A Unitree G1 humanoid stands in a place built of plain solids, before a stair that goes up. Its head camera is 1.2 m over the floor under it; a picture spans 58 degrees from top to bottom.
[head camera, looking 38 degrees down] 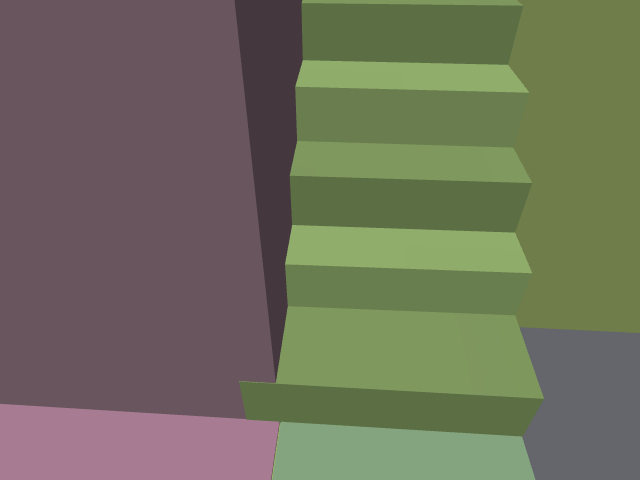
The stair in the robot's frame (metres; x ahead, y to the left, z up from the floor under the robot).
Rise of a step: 0.19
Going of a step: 0.22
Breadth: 0.80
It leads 4 degrees to the right of straight ahead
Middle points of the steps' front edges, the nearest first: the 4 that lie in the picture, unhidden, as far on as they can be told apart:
0.65 -0.18 0.19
0.92 -0.20 0.38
1.10 -0.21 0.57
1.30 -0.22 0.76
